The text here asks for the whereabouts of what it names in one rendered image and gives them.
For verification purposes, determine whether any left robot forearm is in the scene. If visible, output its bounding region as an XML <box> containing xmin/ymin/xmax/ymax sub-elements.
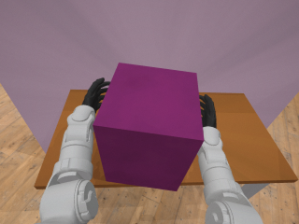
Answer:
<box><xmin>39</xmin><ymin>105</ymin><xmax>96</xmax><ymax>220</ymax></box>

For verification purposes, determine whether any right robot hand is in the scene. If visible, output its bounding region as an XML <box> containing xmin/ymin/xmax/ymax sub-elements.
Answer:
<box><xmin>199</xmin><ymin>94</ymin><xmax>217</xmax><ymax>129</ymax></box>

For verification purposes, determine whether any robot left upper arm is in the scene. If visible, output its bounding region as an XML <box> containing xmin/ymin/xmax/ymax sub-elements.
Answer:
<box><xmin>34</xmin><ymin>179</ymin><xmax>99</xmax><ymax>224</ymax></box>

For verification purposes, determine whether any carton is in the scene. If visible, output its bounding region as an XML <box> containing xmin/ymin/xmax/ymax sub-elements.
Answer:
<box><xmin>93</xmin><ymin>63</ymin><xmax>205</xmax><ymax>191</ymax></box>

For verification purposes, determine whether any right robot forearm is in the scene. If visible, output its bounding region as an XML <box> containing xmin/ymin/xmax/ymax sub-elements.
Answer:
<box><xmin>197</xmin><ymin>126</ymin><xmax>254</xmax><ymax>209</ymax></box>

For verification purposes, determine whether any robot right upper arm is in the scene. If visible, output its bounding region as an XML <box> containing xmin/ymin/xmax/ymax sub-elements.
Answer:
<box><xmin>205</xmin><ymin>200</ymin><xmax>263</xmax><ymax>224</ymax></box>

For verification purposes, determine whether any left robot hand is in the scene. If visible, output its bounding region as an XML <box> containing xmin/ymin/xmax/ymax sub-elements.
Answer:
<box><xmin>82</xmin><ymin>77</ymin><xmax>110</xmax><ymax>114</ymax></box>

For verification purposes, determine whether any table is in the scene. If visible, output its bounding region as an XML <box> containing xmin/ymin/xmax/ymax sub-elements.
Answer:
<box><xmin>34</xmin><ymin>90</ymin><xmax>299</xmax><ymax>199</ymax></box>

